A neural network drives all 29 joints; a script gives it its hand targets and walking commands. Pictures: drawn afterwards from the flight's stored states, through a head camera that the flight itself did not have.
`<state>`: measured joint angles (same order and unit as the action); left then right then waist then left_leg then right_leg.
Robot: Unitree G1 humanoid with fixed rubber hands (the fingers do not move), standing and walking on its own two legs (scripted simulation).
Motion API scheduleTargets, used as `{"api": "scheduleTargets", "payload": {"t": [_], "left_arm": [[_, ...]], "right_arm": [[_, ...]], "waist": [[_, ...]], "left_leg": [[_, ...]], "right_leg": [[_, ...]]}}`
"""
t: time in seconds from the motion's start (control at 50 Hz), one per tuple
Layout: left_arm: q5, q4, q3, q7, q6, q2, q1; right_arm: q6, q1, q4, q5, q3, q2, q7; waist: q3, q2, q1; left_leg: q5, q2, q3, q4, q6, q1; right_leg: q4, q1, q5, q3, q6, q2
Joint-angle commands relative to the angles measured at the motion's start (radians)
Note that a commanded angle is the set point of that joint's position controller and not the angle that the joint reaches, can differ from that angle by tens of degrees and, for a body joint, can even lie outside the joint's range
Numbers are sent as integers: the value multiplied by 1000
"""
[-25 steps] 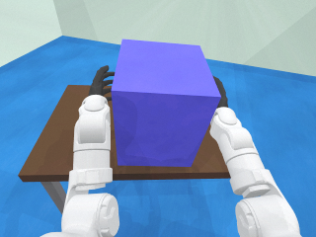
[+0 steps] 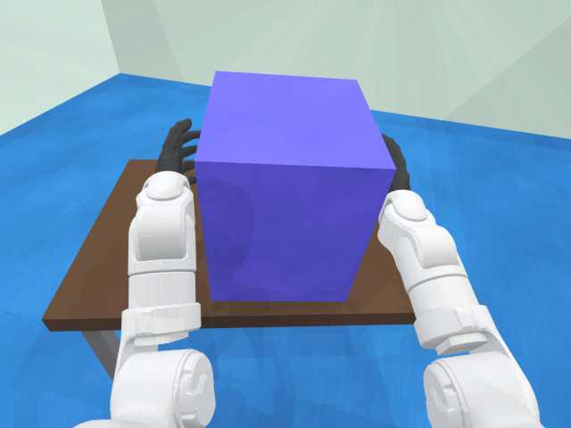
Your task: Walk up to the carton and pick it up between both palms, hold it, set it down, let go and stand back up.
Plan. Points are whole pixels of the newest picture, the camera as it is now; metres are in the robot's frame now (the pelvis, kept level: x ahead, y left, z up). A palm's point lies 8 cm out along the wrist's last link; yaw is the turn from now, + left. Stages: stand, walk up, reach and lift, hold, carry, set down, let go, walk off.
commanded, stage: hold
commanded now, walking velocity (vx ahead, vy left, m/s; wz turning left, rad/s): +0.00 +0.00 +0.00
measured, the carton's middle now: (283, 191) +0.39 +0.01 +0.17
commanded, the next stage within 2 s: set down in 1.62 s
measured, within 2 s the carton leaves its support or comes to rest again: neither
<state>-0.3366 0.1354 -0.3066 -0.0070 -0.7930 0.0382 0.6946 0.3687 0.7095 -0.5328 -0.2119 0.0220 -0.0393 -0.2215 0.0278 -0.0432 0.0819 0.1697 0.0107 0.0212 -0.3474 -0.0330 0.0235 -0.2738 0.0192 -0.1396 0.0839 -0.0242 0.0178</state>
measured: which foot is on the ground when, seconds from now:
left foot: down 0.00-1.00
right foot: down 0.00-1.00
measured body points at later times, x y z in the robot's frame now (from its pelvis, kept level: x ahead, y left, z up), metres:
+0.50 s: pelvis +0.01 +0.00 +0.00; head -0.04 +0.02 +0.45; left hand +0.38 +0.15 +0.21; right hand +0.38 -0.14 +0.19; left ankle +0.03 +0.10 -0.75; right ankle +0.02 -0.10 -0.75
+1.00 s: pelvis +0.00 +0.00 +0.00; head -0.05 +0.02 +0.45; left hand +0.38 +0.15 +0.22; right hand +0.38 -0.14 +0.20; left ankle +0.03 +0.10 -0.75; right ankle +0.02 -0.10 -0.75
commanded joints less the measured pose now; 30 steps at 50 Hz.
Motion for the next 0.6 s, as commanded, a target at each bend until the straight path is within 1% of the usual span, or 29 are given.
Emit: {"api": "scheduleTargets", "payload": {"t": [0.0,0.12,0.3,0.44,0.58], "left_arm": [[162,-89,500,-139,61,561,622],[166,-134,522,-138,58,560,596],[170,-207,552,-144,52,549,557],[171,-224,556,-146,50,541,550],[161,-186,532,-150,48,534,562]], "right_arm": [[-70,885,360,-74,-337,607,89],[-68,855,392,-96,-361,597,80],[-57,800,449,-118,-396,588,66],[-51,792,475,-115,-404,589,66],[-51,811,452,-95,-387,594,72]], "waist": [[-413,63,6],[-435,75,13],[-435,81,23],[-429,69,17],[-406,54,5]], "left_leg": [[-188,3,-9,33,32,-112],[-276,6,-11,8,44,-143],[-347,12,-15,-8,56,-161],[-320,12,-14,1,51,-150],[-239,10,-6,24,36,-123]], "right_leg": [[27,55,88,0,60,32],[19,73,163,-2,62,36],[11,92,238,-3,66,38],[11,90,225,-4,67,36],[20,80,157,-4,67,32]]}}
